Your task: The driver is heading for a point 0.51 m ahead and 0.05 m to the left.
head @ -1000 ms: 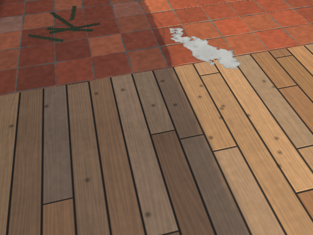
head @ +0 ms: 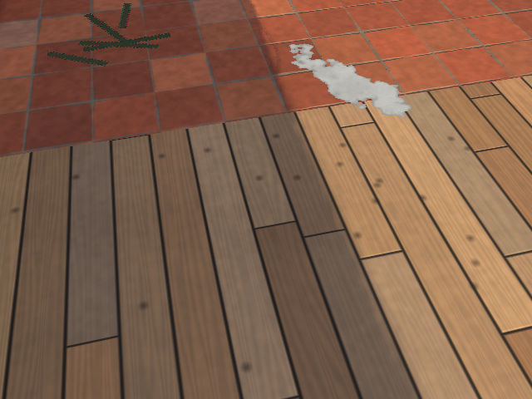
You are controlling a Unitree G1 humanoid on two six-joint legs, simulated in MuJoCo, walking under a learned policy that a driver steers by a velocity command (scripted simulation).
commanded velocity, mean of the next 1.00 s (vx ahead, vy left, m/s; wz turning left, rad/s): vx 0.06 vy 0.00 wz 0.00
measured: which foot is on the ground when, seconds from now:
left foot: down 0.00-1.00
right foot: down 0.00-1.00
